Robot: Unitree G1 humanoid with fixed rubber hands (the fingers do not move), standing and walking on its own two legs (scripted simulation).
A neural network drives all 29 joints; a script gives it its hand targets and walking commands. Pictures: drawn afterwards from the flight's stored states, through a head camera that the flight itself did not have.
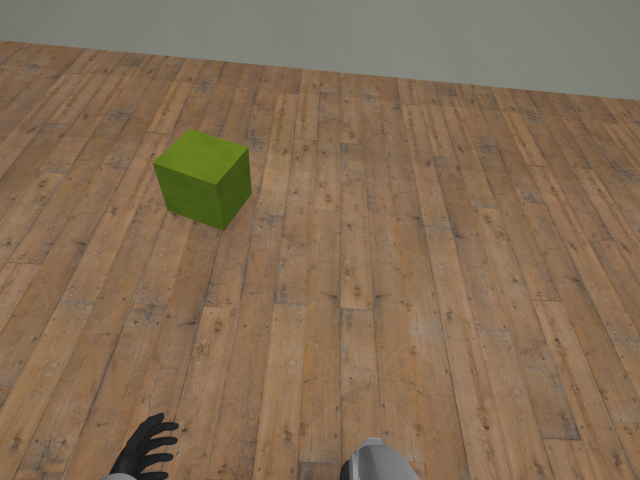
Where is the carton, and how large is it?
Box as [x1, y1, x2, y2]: [153, 129, 251, 230]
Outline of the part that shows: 189,129 153,162 167,209 223,230 251,193 247,147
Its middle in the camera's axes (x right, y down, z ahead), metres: -0.46 -0.27 +1.61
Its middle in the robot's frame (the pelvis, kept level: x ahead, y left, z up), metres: +1.35 +0.28 -0.65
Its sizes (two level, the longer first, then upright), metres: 0.272 0.248 0.259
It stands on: the floor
